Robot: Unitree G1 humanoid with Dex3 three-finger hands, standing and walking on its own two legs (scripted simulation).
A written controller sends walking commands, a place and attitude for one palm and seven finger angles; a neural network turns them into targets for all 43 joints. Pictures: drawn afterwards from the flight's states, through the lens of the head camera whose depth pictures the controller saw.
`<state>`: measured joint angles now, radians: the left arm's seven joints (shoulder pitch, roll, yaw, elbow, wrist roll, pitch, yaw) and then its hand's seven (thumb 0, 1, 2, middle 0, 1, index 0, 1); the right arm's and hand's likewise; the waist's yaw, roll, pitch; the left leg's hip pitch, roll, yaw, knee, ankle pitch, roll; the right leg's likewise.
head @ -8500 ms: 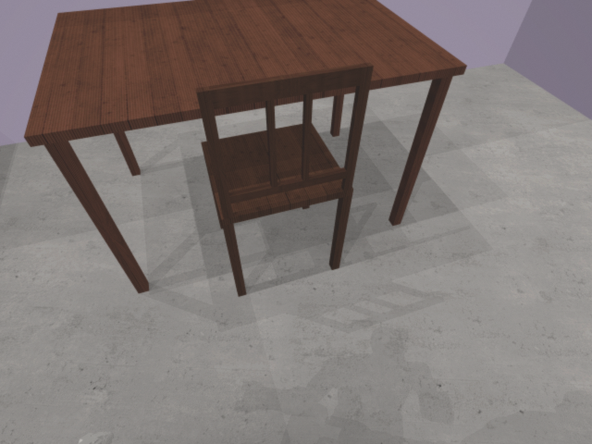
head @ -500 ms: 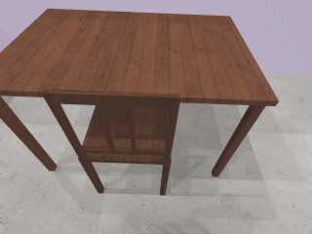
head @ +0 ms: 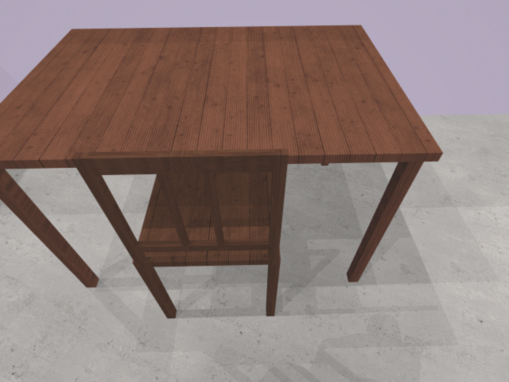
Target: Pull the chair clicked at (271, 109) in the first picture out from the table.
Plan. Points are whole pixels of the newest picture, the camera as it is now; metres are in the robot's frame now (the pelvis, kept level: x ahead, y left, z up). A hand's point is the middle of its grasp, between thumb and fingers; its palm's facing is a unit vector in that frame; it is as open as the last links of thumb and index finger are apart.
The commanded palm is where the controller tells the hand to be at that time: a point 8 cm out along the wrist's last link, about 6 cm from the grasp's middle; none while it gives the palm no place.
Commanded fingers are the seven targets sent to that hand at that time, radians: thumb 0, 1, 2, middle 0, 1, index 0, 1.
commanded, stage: come to a stop and stand still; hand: left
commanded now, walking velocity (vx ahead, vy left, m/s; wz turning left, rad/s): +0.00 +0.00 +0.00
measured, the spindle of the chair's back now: (175, 212) +0.49 +0.21 -0.10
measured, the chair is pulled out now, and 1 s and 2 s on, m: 0.00 0.00 0.00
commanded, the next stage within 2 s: look again from close up in 0.84 s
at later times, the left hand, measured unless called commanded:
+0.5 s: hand out of the picture -0.03 +0.18 -0.18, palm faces +0.03 -0.99 -0.17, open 7.4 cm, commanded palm none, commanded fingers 0.00 0.90 0.90 -0.20 -0.30 -0.20 -0.30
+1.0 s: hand out of the picture -0.03 +0.18 -0.18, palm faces +0.03 -0.99 -0.15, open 7.4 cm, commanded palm none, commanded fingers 0.00 0.90 0.90 -0.20 -0.30 -0.20 -0.30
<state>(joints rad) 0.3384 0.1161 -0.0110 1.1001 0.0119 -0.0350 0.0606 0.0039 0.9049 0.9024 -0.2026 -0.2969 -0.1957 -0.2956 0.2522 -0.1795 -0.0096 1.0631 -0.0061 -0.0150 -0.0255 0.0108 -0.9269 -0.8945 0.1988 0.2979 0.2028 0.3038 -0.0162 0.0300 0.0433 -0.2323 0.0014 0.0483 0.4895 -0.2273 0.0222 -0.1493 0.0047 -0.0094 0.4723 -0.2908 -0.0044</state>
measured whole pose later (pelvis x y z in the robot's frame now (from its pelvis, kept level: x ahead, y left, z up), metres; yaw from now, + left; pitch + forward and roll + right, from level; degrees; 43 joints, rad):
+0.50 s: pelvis -0.02 +0.01 +0.00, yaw +1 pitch -1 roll +0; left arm 0.36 0.16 -0.01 1.06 0.01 -0.01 0.04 0.00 0.91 0.90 -0.20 -0.30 -0.19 -0.30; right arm 0.32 -0.14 0.00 1.11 -0.01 -0.01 -0.01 0.01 -0.91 -0.89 0.20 0.30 0.20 0.30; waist -0.01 -0.03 0.01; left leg -0.27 -0.02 0.05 0.48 -0.19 0.04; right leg -0.19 -0.02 -0.01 0.48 -0.27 0.01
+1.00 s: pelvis -0.01 +0.03 +0.00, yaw +0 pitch -1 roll +0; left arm 0.36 0.14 -0.01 1.10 0.02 -0.02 0.05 0.00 0.91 0.90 -0.20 -0.30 -0.19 -0.30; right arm 0.26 -0.15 0.01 1.14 0.00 -0.02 -0.02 0.01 -0.92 -0.89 0.20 0.30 0.20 0.30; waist 0.00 -0.03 0.01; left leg -0.23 -0.04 0.07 0.44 -0.19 0.07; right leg -0.15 -0.04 0.01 0.44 -0.26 0.04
